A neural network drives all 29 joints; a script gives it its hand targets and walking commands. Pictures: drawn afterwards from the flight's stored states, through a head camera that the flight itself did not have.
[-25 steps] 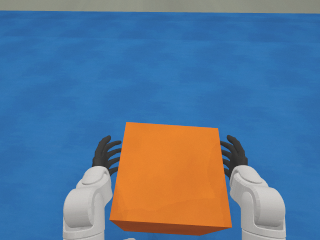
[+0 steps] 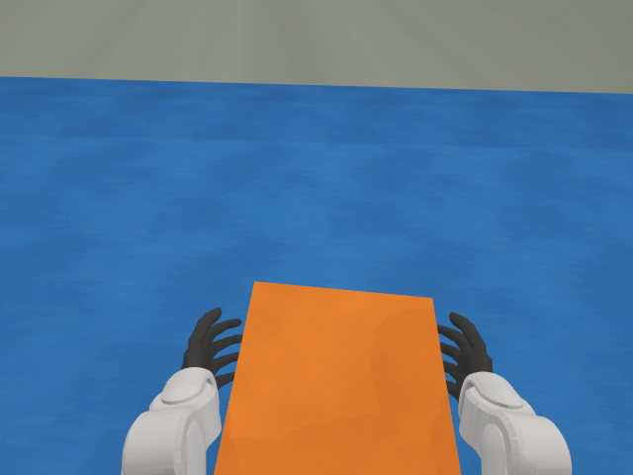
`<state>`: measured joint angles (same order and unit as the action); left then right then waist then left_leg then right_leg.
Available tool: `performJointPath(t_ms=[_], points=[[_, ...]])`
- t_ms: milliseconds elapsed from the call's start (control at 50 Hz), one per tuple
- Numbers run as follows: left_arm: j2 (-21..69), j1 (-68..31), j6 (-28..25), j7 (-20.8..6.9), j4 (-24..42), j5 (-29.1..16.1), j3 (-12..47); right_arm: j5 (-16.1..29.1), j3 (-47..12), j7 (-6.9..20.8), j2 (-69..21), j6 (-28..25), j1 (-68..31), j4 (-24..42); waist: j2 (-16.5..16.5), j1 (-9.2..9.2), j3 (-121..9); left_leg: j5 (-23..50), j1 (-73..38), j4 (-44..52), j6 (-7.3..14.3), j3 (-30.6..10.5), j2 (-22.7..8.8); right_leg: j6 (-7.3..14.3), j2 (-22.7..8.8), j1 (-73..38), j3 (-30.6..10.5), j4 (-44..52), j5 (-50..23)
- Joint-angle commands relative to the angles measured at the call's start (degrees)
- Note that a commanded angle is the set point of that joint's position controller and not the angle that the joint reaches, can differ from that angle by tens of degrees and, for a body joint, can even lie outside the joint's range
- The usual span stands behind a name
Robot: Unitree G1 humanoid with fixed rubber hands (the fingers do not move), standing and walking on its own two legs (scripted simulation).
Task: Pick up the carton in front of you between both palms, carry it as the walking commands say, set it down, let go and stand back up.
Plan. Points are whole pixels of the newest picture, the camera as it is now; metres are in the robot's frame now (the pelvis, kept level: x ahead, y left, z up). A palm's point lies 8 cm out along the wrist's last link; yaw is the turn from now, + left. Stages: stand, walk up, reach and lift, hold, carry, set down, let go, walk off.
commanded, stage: carry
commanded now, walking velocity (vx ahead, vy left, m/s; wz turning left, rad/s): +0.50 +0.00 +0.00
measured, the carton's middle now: (329, 412) +0.22 +0.00 +0.00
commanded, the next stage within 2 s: none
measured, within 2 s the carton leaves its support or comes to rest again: neither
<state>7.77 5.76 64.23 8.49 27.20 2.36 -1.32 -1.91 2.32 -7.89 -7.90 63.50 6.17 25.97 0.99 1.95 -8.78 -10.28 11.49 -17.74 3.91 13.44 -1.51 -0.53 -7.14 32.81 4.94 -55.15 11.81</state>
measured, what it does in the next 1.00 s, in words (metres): walks ahead: right foot, then left foot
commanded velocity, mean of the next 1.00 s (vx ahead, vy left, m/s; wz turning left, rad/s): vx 0.50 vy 0.00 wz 0.00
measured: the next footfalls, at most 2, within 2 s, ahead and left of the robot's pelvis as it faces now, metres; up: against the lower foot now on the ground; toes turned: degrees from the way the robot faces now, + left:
right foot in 0.28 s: +0.39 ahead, -0.14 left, +0.00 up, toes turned -10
left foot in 0.80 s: +0.72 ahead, +0.10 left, +0.00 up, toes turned +13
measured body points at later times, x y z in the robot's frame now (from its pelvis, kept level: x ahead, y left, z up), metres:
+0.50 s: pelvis +0.33 -0.06 +0.00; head +0.33 -0.07 +0.45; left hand +0.55 +0.11 +0.07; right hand +0.58 -0.19 +0.06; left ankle +0.29 +0.10 -0.66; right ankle +0.35 -0.13 -0.75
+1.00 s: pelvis +0.66 +0.02 +0.00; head +0.68 +0.04 +0.45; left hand +0.91 +0.17 +0.06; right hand +0.90 -0.14 +0.07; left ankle +0.68 +0.09 -0.75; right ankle +0.62 -0.13 -0.66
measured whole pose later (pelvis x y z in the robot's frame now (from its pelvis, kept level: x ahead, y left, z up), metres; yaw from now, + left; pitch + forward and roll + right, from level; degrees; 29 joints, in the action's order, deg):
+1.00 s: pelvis +0.66 +0.02 +0.00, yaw -1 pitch +4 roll -2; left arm 7.7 5.2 64.9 9.0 31.3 1.6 -0.9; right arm -1.2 2.2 -8.1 -7.9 63.7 6.0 30.0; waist 1.1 1.5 -3.7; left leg -9.4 15.0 -20.0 3.9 13.8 -2.9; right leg 0.1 -6.1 29.5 4.6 -62.0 15.0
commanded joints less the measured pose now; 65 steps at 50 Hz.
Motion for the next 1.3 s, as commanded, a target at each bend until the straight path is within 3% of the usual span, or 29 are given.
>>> performJointPath(t_ms=[0, 80, 180, 240, 260, 280, 300, 320, 360, 380, 420, 460, 500, 600, 700, 740, 760, 780, 800, 820, 840, 880, 920, 1000, 1080, 1160, 1240, 1260, 1280], points=[[40.7, -17.2, -1.8, -1.3, 4.6, -8.1, 30.0, 12.4, -31.9, 3.1, -38.6, -1.4, -20.6, 7.8, -7.3, -1.25, -2.5, -5.4, -6.7, 14.1, 3.4, -12.5, -14.4, -1.5, -1.0, 5.2, 1.0, 9.2, -5.4], [37.5, -17.5, -0.6, -0.4, 7.4, -9.2, 30.3, 11.8, -30.6, 1.8, -35.3, -0.4, -19.2, 9.4, -7.6, -1.06, 0.3, 3.6, -10.9, 13.4, 3.0, -8.6, -13.0, -1.3, -0.1, 6.1, 3.3, 17.1, -11.3], [33.0, -18.1, 1.2, 0.3, 9.5, -10.6, 29.7, 10.9, -29.0, -0.1, -31.9, 1.4, -18.3, 10.1, -9.3, -1.08, 3.6, 16.0, -16.1, 9.4, 1.7, -5.5, -13.0, 1.2, 1.7, 3.6, 5.8, 24.7, -11.1], [32.2, -17.3, 1.6, 0.4, 9.4, -11.3, 29.1, 11.1, -29.5, -0.8, -31.4, 2.1, -19.1, 11.4, -9.7, -2.07, -0.8, 32.2, -15.1, -4.0, -0.5, -1.2, -11.5, 2.4, 6.2, -11.4, 10.1, 28.2, -6.8], [32.1, -16.2, 1.7, 0.4, 8.7, -11.3, 28.7, 11.1, -29.8, -0.9, -31.1, 2.2, -19.2, 11.9, -7.0, -3.03, -4.6, 32.8, -10.8, -14.9, -2.1, 1.0, -9.2, 2.3, 8.0, -22.8, 11.3, 29.9, -4.4], [32.0, -15.8, 1.7, 0.4, 9.2, -11.0, 28.4, 11.3, -30.3, -1.0, -30.4, 2.4, -19.6, 12.7, -1.0, -4.05, -9.3, 21.8, 0.3, -28.4, -3.8, -0.1, -7.2, 3.8, -0.4, -35.5, -1.0, 32.2, 4.0], [31.9, -16.2, 1.5, 0.2, 8.7, -11.1, 28.4, 11.8, -31.6, -0.9, -31.6, 2.5, -19.7, 13.7, 16.0, -4.06, -15.3, 2.1, 18.4, -48.0, -6.8, -3.1, 0.3, 12.4, -16.1, -49.4, -29.7, 38.6, 9.6], [34.1, -15.5, 1.4, -0.2, 8.2, -11.5, 29.0, 12.0, -31.9, -0.5, -32.5, 2.4, -20.6, 14.0, 16.5, -3.20, -13.2, -16.4, 25.2, -57.5, -5.9, -9.8, 2.2, 13.8, -17.6, -47.6, -34.7, 43.7, -3.6], [39.3, -17.7, 0.2, -1.7, 9.9, -12.4, 30.0, 12.2, -32.5, 0.6, -38.0, 1.4, -20.7, 12.4, 5.8, -2.93, -12.7, -12.2, 26.7, -59.7, -2.9, -14.0, -4.0, 10.9, -14.9, -42.0, -20.6, 39.3, -15.4], [41.4, -18.8, -0.4, -2.4, 9.9, -12.4, 30.6, 12.0, -32.9, 1.2, -40.6, 0.9, -20.8, 11.6, 1.9, -2.48, -11.0, -9.0, 24.8, -54.7, -2.7, -14.5, -6.0, 8.6, -13.1, -36.8, -16.0, 40.4, -14.7], [43.0, -19.7, -1.4, -3.6, 9.4, -12.8, 31.6, 10.8, -33.6, 1.9, -43.4, -0.4, -20.5, 10.6, 4.2, -2.38, -10.0, -4.5, 21.5, -48.5, -3.1, -12.4, -6.1, 6.3, -11.0, -31.7, -10.0, 43.8, -7.0], [42.3, -18.0, -1.9, -4.4, 8.7, -12.8, 31.8, 9.9, -33.7, 2.0, -43.7, -1.2, -19.4, 9.9, 6.1, -2.46, -7.9, -1.8, 22.1, -42.2, -3.9, -10.6, -6.4, 6.7, -10.0, -29.7, -6.7, 47.0, -1.2], [40.9, -17.1, -2.1, -4.5, 8.6, -12.7, 31.6, 9.2, -33.6, 1.7, -42.9, -1.5, -18.6, 9.6, 6.9, -2.32, -5.1, 1.4, 24.6, -35.3, -4.8, -8.8, -6.4, 7.5, -9.5, -30.1, -4.7, 49.4, -0.5], [36.4, -15.6, -1.3, -3.1, 9.6, -11.7, 30.1, 9.9, -33.1, 0.6, -38.5, -0.5, -18.0, 11.3, 6.4, -2.64, -0.1, 8.2, 25.6, -19.6, -5.3, -5.0, -5.3, 7.5, -7.6, -32.8, 0.5, 49.1, -8.5], [32.5, -15.6, 0.5, -1.0, 9.9, -10.7, 28.9, 10.6, -31.7, -0.3, -33.3, 1.5, -18.6, 12.5, 8.2, -2.97, 3.5, 9.1, 21.2, -11.7, -3.4, -2.1, -3.8, 5.9, -7.8, -35.4, 2.7, 46.1, -15.4], [31.8, -16.5, 1.2, -0.5, 10.7, -11.0, 29.3, 10.8, -30.8, -0.5, -32.2, 1.9, -18.3, 12.4, 7.5, -2.47, 1.4, 5.7, 11.8, -9.9, -2.4, 0.9, -1.6, 4.6, -7.4, -34.9, 5.3, 38.3, -24.9], [31.6, -17.1, 1.5, -0.3, 11.2, -11.3, 29.8, 10.8, -30.1, -0.6, -32.0, 2.1, -17.3, 11.6, 4.9, -1.46, -1.6, 2.9, 2.0, -7.7, -2.3, 3.4, 1.3, 3.3, -5.0, -32.3, 8.3, 28.6, -28.7], [30.8, -17.3, 1.8, -0.1, 11.5, -11.2, 29.9, 10.7, -29.4, -0.7, -31.7, 2.3, -16.1, 11.0, 0.2, -0.34, -5.7, -1.1, -9.8, -7.0, -2.1, -2.0, -1.9, 1.6, -2.6, -25.0, 8.7, 15.6, -22.4], [31.2, -16.8, 2.1, -0.1, 12.5, -11.6, 30.3, 10.7, -29.1, -0.5, -30.9, 2.2, -16.2, 11.0, -14.7, -0.32, -12.6, -11.1, -24.1, -1.2, 5.3, -29.2, -18.5, -1.5, 3.1, -7.3, 7.1, -3.6, -8.9], [32.0, -17.3, 2.1, -0.3, 13.0, -12.2, 31.2, 11.2, -29.6, -0.2, -33.1, 2.0, -15.8, 10.4, -20.5, -0.78, -13.2, -3.6, -27.4, 7.1, 8.8, -44.1, -23.8, -1.8, 8.2, 3.1, 1.3, -15.6, 14.4], [35.2, -18.4, 1.7, -0.7, 12.2, -12.7, 31.8, 12.3, -30.1, 0.4, -35.6, 1.7, -17.4, 11.8, -14.8, -0.70, -12.3, 5.7, -25.3, 4.6, 8.3, -37.1, -22.9, 0.0, 4.4, 5.3, -4.1, -22.0, 14.7], [41.0, -19.3, 0.7, -1.9, 11.1, -12.5, 32.7, 12.7, -31.5, 1.8, -40.7, 0.3, -19.3, 12.5, -5.0, -1.14, -11.2, 14.5, -17.5, 2.7, 5.2, -25.8, -20.2, 1.6, -0.3, 3.8, -5.1, -18.1, 8.3], [44.4, -19.8, -0.6, -2.7, 10.2, -11.6, 32.9, 13.1, -33.1, 3.1, -43.5, -0.8, -21.6, 12.7, -5.9, -1.58, -10.1, 7.2, -11.5, 6.3, 1.9, -18.6, -17.4, 1.2, -1.1, -0.2, -3.6, -10.9, 3.4], [44.5, -16.6, -1.9, -2.4, 8.4, -9.7, 32.7, 13.6, -33.5, 4.2, -41.7, -1.6, -19.3, 12.0, -8.4, -1.21, -6.0, 2.9, -11.0, 10.8, 2.6, -12.9, -15.3, -0.3, -0.6, 2.9, 0.0, 1.4, -1.7], [41.1, -16.0, -1.2, -1.4, 9.8, -9.6, 32.2, 13.3, -32.6, 3.5, -37.8, -1.0, -18.0, 12.7, -8.4, -1.15, -2.1, 8.7, -13.9, 11.5, 3.0, -8.9, -13.7, -1.4, 0.0, 5.8, 2.8, 13.3, -7.4], [36.5, -16.2, 0.4, -0.6, 10.7, -10.1, 31.6, 12.0, -30.8, 1.7, -33.9, 0.4, -16.8, 12.3, -8.6, -1.05, 2.3, 14.9, -15.4, 10.9, 2.5, -5.8, -12.9, -0.1, 1.2, 5.1, 5.2, 21.6, -11.0], [33.4, -15.7, 1.4, -0.2, 10.9, -11.1, 30.4, 10.9, -29.8, 0.3, -32.2, 1.4, -16.3, 12.8, -10.6, -1.58, 1.5, 38.5, -16.0, -0.3, -1.3, -0.5, -11.6, 1.2, 5.6, -7.8, 9.3, 27.1, -13.8], [33.4, -14.8, 1.3, -0.2, 10.5, -11.2, 30.3, 11.0, -30.1, 0.1, -32.0, 1.6, -16.7, 13.3, -9.5, -2.47, -1.0, 40.8, -14.1, -7.9, -3.1, 2.0, -9.7, 1.0, 7.8, -16.5, 11.1, 31.3, -16.5], [33.3, -15.0, 1.3, -0.3, 11.0, -11.2, 30.4, 11.0, -30.2, 0.0, -31.7, 1.7, -16.9, 13.6, -6.7, -3.04, -3.6, 35.4, -9.8, -16.3, -5.1, 2.3, -7.5, 0.5, 6.6, -26.3, 10.2, 34.7, -20.8]])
